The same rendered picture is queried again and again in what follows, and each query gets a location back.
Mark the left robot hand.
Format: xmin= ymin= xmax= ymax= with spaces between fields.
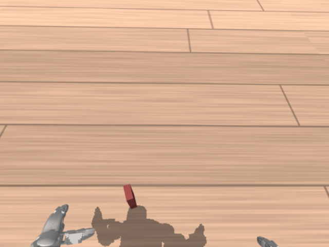
xmin=42 ymin=204 xmax=95 ymax=245

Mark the carton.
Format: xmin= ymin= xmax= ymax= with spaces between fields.
xmin=123 ymin=184 xmax=137 ymax=209

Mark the right robot hand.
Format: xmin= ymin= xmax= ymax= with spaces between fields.
xmin=257 ymin=236 xmax=279 ymax=247

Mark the left robot arm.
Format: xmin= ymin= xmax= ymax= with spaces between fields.
xmin=30 ymin=231 xmax=61 ymax=247

